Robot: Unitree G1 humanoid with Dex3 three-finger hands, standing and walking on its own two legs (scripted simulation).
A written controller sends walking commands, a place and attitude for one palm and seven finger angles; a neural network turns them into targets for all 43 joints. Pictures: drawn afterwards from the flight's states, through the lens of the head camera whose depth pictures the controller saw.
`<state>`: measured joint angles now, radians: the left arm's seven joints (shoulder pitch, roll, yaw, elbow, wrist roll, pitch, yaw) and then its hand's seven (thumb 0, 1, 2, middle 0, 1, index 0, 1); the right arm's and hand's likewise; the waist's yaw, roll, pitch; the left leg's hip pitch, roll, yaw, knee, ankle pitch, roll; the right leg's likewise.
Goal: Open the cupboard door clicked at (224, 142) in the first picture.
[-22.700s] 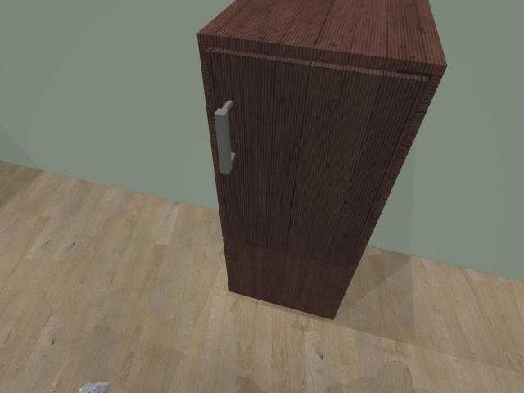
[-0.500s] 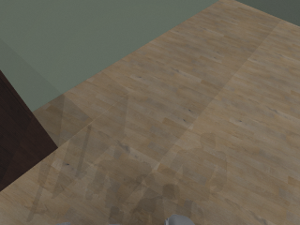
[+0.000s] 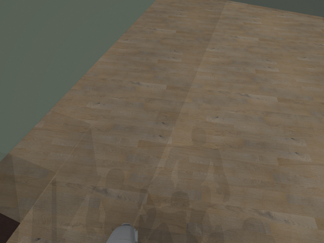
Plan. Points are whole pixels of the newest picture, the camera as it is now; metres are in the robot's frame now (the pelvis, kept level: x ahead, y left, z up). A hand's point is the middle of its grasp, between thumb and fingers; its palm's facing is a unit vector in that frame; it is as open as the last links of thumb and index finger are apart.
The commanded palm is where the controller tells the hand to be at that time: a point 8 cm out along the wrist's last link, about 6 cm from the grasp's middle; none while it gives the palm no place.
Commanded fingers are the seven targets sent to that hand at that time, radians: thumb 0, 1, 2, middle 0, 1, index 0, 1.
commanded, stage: walk to a spot facing it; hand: left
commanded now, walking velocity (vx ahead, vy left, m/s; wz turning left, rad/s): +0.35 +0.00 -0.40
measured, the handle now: out of the picture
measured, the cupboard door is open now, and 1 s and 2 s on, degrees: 39 39 39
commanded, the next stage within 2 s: turn to face it in 0.78 s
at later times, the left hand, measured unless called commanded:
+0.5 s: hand (127, 158) +0.39 +0.14 -0.15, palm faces -0.31 -0.93 -0.19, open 7.4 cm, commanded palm none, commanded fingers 0.00 0.90 0.90 -0.20 -0.30 -0.20 -0.30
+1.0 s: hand (150, 147) +0.45 +0.07 -0.18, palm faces -0.24 -0.95 -0.18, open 7.3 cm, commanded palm none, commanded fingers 0.00 0.90 0.90 -0.20 -0.30 -0.20 -0.30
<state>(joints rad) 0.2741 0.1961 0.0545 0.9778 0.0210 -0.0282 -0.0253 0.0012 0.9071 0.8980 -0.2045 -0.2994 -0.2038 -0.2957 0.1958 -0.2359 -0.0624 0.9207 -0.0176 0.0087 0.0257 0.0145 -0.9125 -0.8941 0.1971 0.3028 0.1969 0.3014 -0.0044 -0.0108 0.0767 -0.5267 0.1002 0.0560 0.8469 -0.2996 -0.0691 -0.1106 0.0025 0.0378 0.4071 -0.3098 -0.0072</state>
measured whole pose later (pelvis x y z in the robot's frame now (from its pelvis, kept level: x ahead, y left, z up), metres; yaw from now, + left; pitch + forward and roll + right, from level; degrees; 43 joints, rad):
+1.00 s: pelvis +0.43 -0.11 +0.00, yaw -18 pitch +0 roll -1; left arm 0.35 0.17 0.03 1.11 0.01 -0.08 0.01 -0.01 0.93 0.90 -0.20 -0.30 -0.20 -0.30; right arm 0.09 -0.17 -0.04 0.99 -0.01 -0.01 0.02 0.01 -0.91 -0.89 0.20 0.30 0.20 0.30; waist 0.02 0.00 0.05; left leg -0.55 0.08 0.09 0.76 -0.19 -0.02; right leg 0.02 0.06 -0.11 0.31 -0.34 -0.06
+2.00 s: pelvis +0.59 -0.19 -0.01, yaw +17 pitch +1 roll +2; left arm 0.26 0.20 0.03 0.92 0.02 0.00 0.02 0.00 0.91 0.90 -0.21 -0.30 -0.20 -0.30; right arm 0.07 -0.26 -0.07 0.93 -0.01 0.09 0.03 0.01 -0.91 -0.89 0.20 0.30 0.20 0.30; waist 0.00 -0.03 0.13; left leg -0.45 0.03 0.08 0.84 -0.41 -0.05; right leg -0.13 -0.10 -0.22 0.51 -0.40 -0.01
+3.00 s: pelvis +0.65 -0.19 -0.02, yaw +53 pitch +0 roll +1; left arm 0.23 0.26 0.06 0.92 0.01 0.05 0.02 0.00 0.91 0.90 -0.21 -0.30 -0.20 -0.30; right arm 0.09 -0.23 -0.06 0.89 -0.01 0.03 0.02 0.01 -0.91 -0.89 0.20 0.30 0.20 0.30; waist 0.01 -0.07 0.12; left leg -0.34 -0.01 0.08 0.66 -0.31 0.04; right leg -0.36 -0.14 -0.14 0.98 -0.56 0.07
